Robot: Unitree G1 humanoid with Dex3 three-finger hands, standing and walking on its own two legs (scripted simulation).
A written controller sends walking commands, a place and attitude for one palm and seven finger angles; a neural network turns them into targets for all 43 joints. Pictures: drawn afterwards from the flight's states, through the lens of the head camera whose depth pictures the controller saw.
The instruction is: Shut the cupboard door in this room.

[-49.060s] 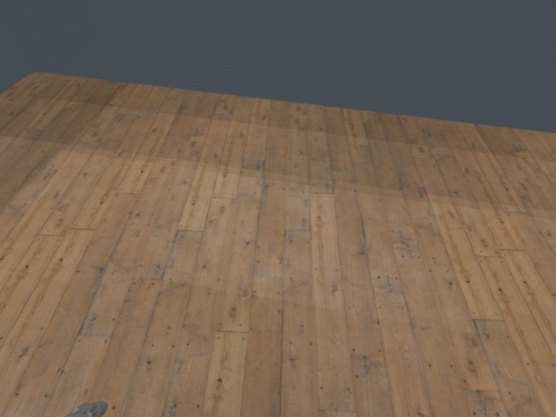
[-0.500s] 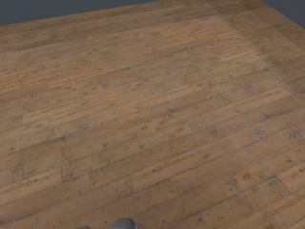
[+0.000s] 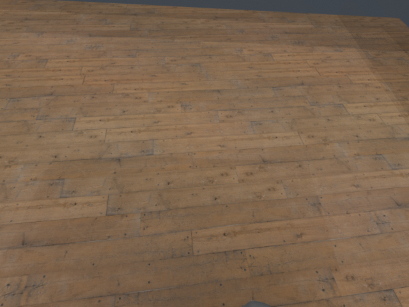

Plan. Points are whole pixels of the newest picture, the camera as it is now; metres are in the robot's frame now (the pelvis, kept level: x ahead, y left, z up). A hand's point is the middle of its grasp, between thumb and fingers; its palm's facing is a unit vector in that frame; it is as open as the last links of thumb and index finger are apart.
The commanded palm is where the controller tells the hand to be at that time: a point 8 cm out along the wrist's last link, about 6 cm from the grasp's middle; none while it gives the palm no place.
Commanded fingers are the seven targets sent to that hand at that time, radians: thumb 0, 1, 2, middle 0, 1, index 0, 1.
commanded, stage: turn or walk to find it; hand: left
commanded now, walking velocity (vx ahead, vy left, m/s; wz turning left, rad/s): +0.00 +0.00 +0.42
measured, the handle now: out of the picture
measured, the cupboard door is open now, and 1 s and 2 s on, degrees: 93 93 93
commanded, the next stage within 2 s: none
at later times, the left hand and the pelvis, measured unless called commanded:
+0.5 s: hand out of the picture +0.00 +0.15 -0.16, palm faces +0.27 -0.93 -0.26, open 7.3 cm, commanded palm none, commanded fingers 0.00 0.90 0.90 -0.20 -0.30 -0.20 -0.30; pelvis +0.00 -0.05 +0.00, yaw +15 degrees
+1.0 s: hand out of the picture -0.01 +0.18 -0.16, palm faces +0.46 -0.85 -0.26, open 7.4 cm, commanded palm none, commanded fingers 0.00 0.90 0.90 -0.20 -0.30 -0.20 -0.30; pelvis +0.00 -0.04 -0.01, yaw +27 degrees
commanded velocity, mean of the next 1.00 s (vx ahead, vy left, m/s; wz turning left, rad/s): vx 0.00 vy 0.00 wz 0.42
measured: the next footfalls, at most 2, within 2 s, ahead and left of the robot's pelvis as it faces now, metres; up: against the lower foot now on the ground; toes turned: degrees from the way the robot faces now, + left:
right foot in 0.14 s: +0.05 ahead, -0.14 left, +0.00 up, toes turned -1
left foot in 0.62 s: -0.02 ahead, +0.09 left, +0.00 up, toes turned +24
